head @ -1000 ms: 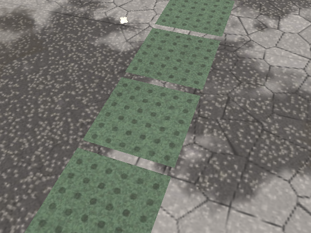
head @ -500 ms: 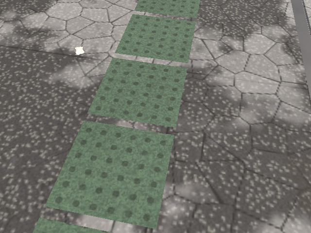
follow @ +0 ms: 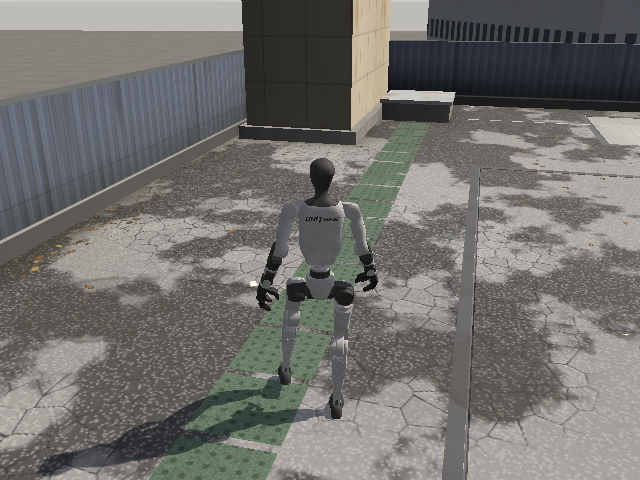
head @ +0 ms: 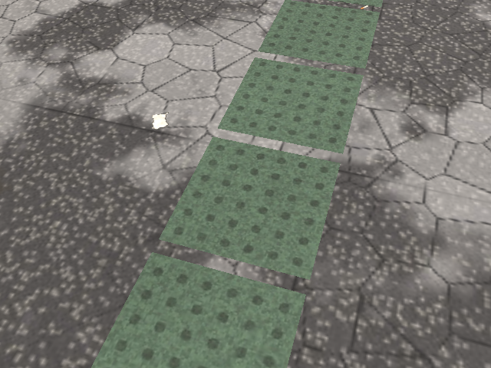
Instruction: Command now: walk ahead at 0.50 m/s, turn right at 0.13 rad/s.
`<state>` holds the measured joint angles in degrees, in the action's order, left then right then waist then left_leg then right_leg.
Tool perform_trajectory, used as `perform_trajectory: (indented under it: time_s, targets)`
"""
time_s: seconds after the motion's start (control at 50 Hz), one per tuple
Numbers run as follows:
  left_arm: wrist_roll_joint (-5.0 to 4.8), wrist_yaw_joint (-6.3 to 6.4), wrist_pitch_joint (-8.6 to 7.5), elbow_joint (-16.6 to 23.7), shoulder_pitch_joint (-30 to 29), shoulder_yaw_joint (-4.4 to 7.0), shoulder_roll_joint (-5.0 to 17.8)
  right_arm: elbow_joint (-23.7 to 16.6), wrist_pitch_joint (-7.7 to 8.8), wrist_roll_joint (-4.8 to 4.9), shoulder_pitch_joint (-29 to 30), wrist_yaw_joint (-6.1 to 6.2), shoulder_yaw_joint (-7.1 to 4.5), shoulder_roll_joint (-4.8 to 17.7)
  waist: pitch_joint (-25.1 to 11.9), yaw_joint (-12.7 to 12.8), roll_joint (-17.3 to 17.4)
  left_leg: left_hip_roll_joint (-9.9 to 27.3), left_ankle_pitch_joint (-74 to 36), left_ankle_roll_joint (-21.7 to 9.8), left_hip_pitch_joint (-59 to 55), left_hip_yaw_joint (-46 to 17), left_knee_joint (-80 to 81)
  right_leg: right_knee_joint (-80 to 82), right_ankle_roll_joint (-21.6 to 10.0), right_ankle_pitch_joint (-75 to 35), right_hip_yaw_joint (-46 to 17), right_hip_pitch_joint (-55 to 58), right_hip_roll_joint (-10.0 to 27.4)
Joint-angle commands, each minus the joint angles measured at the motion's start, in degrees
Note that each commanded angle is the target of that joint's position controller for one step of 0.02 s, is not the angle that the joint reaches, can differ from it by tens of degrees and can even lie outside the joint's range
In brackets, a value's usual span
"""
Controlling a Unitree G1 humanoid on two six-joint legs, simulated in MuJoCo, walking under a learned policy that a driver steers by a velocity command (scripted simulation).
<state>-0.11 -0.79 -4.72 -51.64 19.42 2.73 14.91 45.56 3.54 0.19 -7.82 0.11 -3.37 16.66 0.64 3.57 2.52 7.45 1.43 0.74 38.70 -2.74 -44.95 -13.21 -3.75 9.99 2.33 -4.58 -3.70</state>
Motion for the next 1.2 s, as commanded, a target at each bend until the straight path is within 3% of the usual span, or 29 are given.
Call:
perform_trajectory:
  time_s: [0.02, 0.1, 0.16, 0.18, 0.2, 0.22, 0.24, 0.26, 0.3, 0.34, 0.4, 0.48, 0.56, 0.62, 0.66, 0.7, 0.72, 0.74, 0.76, 0.78, 0.8, 0.82, 0.86, 0.94, 1.0, 1.08, 1.16, 1.18, 1.2]
  targets:
    - [-0.76, 0.76, -0.47, 2.2, 0.2, 2.13, 9.9, -4.5, 1.1, 0.13, 6.1, -0.52, -0.06, 1.7, 2.6, 0.0, -5.2, -1.8, -7.1, 0.6, -3.2, 1.3, 8.8, 6.3, -7.9, -10.4, -8.2, -3.4, 13.8]
    - [-1.32, 1.25, 0.8, 0.5, 3.3, 2.53, 10.5, -6.4, 2.14, 0.62, 11.3, -1.75, -0.05, 2.7, 3.7, 0.9, -5.7, -3.5, -5.0, 0.2, -4.1, 0.1, 15.6, 2.0, -7.5, -9.7, -11.4, 1.9, 16.3]
    - [-1.33, 1.7, 1.58, 0.4, 2.3, 3.15, 11.4, -5.5, 2.93, 0.62, 7.3, -1.93, -0.92, 5.2, 1.6, -2.4, -7.6, -4.8, 0.6, -1.5, -12.1, 0.5, 18.4, -3.6, -6.0, -14.3, -14.0, 3.6, 17.4]
    - [-1.25, 1.71, 1.75, 0.6, 1.5, 2.95, 10.9, -3.8, 3.12, 0.49, 1.5, -1.59, -1.85, 6.8, -1.7, -5.5, -7.2, -5.8, 1.5, -2.8, -20.7, 1.7, 20.1, -9.6, -4.7, -20.0, -12.7, 2.3, 15.1]
    - [-0.59, 1.6, 1.71, 1.4, 1.2, 2.04, 8.3, -1.7, 3.3, -0.26, -7.6, -1.07, -3.07, 9.8, -9.2, -9.4, -5.6, -2.1, 0.5, -5.4, -35.8, -1.0, 17.4, -21.8, -2.9, -17.8, -10.5, -3.8, 11.6]
    - [-0.13, 1.47, 1.06, 3.3, 5.4, 0.5, 2.9, -0.8, 2.95, -1.27, -15.1, -0.55, -4.44, 15.2, -19.0, -9.8, 5.8, 11.9, 4.1, -11.6, -58.4, -19.2, 17.2, -43.0, 1.1, 0.4, -5.1, -23.1, 3.6]
    - [-1.26, 1.34, 0.16, 3.7, 7.6, 0.11, 2.5, -0.1, 2.33, -0.68, -16.6, -0.78, -3.96, 13.3, -24.0, -9.2, 16.2, 17.9, 14.7, -16.2, -62.9, -37.4, 25.2, -55.1, 2.2, 24.6, -8.0, -34.3, 1.1]
    - [-2.55, 1.32, -0.04, 3.8, 3.9, 1.8, 8.6, -0.7, 2.21, -0.29, -13.1, -0.68, -2.57, 8.6, -15.4, -9.6, 9.2, 15.8, 20.9, -13.7, -56.0, -31.8, 27.1, -60.2, 1.9, 21.9, -10.5, -38.8, 4.8]
    - [-2.25, 1.54, 0.41, 4.9, -1.5, 2.27, 8.5, -0.9, 2.17, -0.33, -6.1, -0.58, -1.4, 4.8, -4.9, -7.1, 3.7, 11.5, 16.1, -10.7, -41.1, -17.9, 30.7, -57.7, 1.8, 12.9, -8.1, -37.5, 9.2]
    - [-1.8, 1.48, 1.87, 5.0, -0.6, 2.62, 6.3, -0.6, 2.61, -0.91, -2.1, -0.68, -1.03, 3.1, -1.1, -4.1, 5.3, 8.7, 10.1, -9.7, -32.1, -9.5, 34.6, -53.9, 2.2, 8.2, -8.3, -32.2, 11.7]
    - [-1.55, 1.38, 3.48, 6.6, -2.2, 2.5, 4.1, 0.6, 3.34, -1.04, -1.4, -0.43, -1.77, 4.6, 0.7, -2.9, 2.9, 8.8, 2.6, -11.1, -29.4, -2.4, 37.6, -50.8, 3.1, 3.6, -8.0, -33.0, 12.4]
    - [-1.17, 0.32, 3.33, 8.8, -7.2, 2.23, 3.5, 2.0, 3.0, -1.02, -2.5, 0.34, -2.46, 6.5, 1.9, -3.9, 1.1, 7.4, -2.6, -10.6, -31.5, 6.1, 38.4, -38.2, 3.5, -7.6, -6.6, -33.9, 12.0]
    - [-1.02, -1.26, 3.07, 11.8, -15.1, 1.53, 2.8, 3.2, 2.0, -0.16, -5.5, 0.85, -3.11, 8.6, 4.1, -6.7, -0.2, 8.2, -3.4, -9.7, -35.3, 11.0, 38.2, -28.1, 2.5, -11.4, -2.5, -32.6, 10.8]
    - [-1.03, -2.03, 3.37, 14.1, -18.0, 1.75, 3.9, 4.2, 0.79, 0.9, -7.2, 0.8, -3.73, 10.0, 5.0, -6.9, 0.0, 10.0, -8.0, -8.5, -41.5, 12.6, 35.0, -24.5, 0.6, -6.6, -0.8, -33.2, 9.7]
    - [-0.89, -2.25, 3.64, 14.7, -16.1, 2.6, 5.6, 4.0, -0.02, 1.51, -6.4, 0.9, -4.24, 11.6, 2.6, -4.7, 1.5, 10.2, -24.6, -7.2, -43.8, 14.4, 28.1, -23.9, -1.5, -0.6, 2.2, -28.0, 6.7]
    - [-1.21, -1.81, 3.92, 11.6, -3.1, 5.15, 9.6, 3.5, -0.93, 2.07, -4.7, 0.95, -4.2, 11.8, -4.6, 3.0, 0.9, 7.4, -36.0, -4.8, -40.2, 17.2, 9.2, -19.9, -4.9, -1.1, 5.2, -9.8, 1.2]
    - [-1.48, -0.68, 4.43, 8.9, 7.0, 7.4, 14.6, 2.8, -0.72, 0.68, -5.8, 1.07, -3.27, 9.6, -10.0, 6.8, -4.5, 4.9, -21.5, -1.9, -27.0, 17.6, -8.4, -18.2, -7.9, -1.6, -3.4, 7.9, 4.5]
    - [-2.13, -0.26, 3.95, 9.3, 4.8, 8.09, 21.2, -0.7, 0.68, -1.79, -10.2, 0.5, -0.54, 0.8, -13.2, -0.8, -20.2, -7.1, 30.0, 1.8, -1.3, 12.9, -28.0, -11.5, -18.0, 8.9, -36.1, 23.9, 18.6]
    - [-1.38, -0.8, 2.73, 11.7, 5.8, 6.51, 16.8, -1.1, 3.03, 0.44, -5.4, -0.21, -0.82, 4.6, -20.3, 2.9, -12.7, -8.4, 33.7, 0.8, 4.8, -1.1, -34.5, -3.0, -20.4, 16.1, -50.1, 26.8, 22.9]
    - [-0.83, -1.08, 1.67, 11.1, 4.0, 5.43, 13.3, -2.7, 4.3, 2.68, 0.0, -0.66, -1.58, 7.6, -12.7, 3.5, -9.2, -5.8, 28.1, -0.8, 9.7, -1.5, -34.0, -1.9, -17.4, 11.5, -42.8, 22.7, 21.8]
    - [-0.97, -1.01, 1.12, 11.4, 1.0, 4.93, 11.8, -2.6, 5.04, 2.05, 0.6, -0.41, -1.35, 7.0, -8.5, 1.4, -5.8, -3.2, 22.9, -1.9, 7.9, -1.6, -29.4, -2.6, -15.3, 6.0, -35.6, 15.2, 19.3]
    - [-0.85, -0.85, 1.05, 12.2, -3.3, 4.33, 9.8, -1.8, 5.14, 0.48, 0.2, 0.04, -1.68, 7.2, -5.7, -1.1, -3.9, -1.4, 19.6, -1.7, 3.8, -1.9, -24.2, -2.5, -13.6, -0.2, -30.0, 7.6, 17.1]
    - [0.04, -0.33, 0.96, 13.8, -6.6, 3.53, 8.1, -1.3, 3.81, -0.2, -1.4, -0.08, -2.27, 7.8, -4.3, -4.0, -5.2, -0.2, 16.3, -0.9, -2.8, -2.3, -18.9, -0.2, -13.0, -7.5, -25.4, -0.5, 14.8]
    - [-0.65, 1.21, 0.69, 12.9, -3.6, 4.16, 10.7, -3.0, 2.22, -1.13, 3.3, 0.09, -1.57, 4.9, -1.3, -3.4, -4.1, -2.0, 7.2, 2.4, -2.7, -0.6, -5.9, 1.6, -12.5, -13.0, -19.6, -6.0, 12.3]
    - [-0.64, 2.07, 1.63, 12.3, -2.5, 4.37, 11.1, -4.8, 2.35, -1.17, 8.7, -0.26, -0.85, 3.2, 0.2, -1.9, -6.3, -5.8, -2.8, 3.0, -8.0, 0.8, 7.3, -1.8, -8.8, -21.7, -14.3, -10.2, 8.1]
    - [-1.12, 2.56, 3.18, 11.1, 0.7, 4.53, 10.7, -6.9, 2.2, -0.41, 11.7, -1.06, -1.01, 4.1, -1.5, -0.5, -8.1, -9.2, -7.4, 2.0, -12.6, -0.2, 14.7, -7.1, -5.8, -19.7, -18.2, -8.2, 8.4]
    - [-0.94, 3.48, 4.14, 13.0, -3.1, 4.26, 9.3, -5.7, 3.06, -0.98, 5.7, -1.07, -2.17, 7.2, -4.1, -4.4, -9.7, -8.6, -4.6, -0.7, -18.3, -1.4, 21.1, -18.6, -3.5, -19.5, -24.2, -2.8, 8.0]
    - [-0.67, 3.34, 4.03, 14.2, -3.8, 3.59, 7.4, -5.4, 3.43, -1.95, 1.9, -0.72, -2.55, 8.8, -8.4, -6.0, -7.5, -4.4, -14.3, -3.1, -27.7, -3.4, 22.2, -26.8, -1.3, -16.5, -22.4, -5.2, 4.5]
    - [0.61, 3.19, 3.96, 15.1, 0.4, 2.53, 3.9, -5.5, 3.18, -2.97, -2.4, -0.25, -2.9, 11.8, -16.0, -5.1, 3.4, 8.3, -38.5, -8.0, -44.2, -14.0, 17.1, -42.8, 1.9, 10.2, -16.7, -15.7, -1.2]
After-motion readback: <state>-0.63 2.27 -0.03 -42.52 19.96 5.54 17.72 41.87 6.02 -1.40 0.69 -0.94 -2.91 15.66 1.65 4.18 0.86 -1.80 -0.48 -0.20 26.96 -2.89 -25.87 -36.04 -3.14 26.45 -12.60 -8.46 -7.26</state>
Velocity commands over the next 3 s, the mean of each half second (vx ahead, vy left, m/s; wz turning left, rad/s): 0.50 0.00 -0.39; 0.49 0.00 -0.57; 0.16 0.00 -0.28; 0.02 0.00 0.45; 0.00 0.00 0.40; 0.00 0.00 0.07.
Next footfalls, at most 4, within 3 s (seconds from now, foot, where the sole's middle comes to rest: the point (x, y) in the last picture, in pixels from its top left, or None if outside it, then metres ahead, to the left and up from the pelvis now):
0.20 left None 0.30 0.15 -0.79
0.72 right None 0.50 -0.17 -0.79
1.18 left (330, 263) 0.83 -0.15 -0.79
1.50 right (387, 325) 0.63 -0.30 -0.79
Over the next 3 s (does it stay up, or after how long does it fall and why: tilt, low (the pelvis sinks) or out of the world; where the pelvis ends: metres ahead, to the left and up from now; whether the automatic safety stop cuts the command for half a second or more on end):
stays up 0.73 -0.15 -0.01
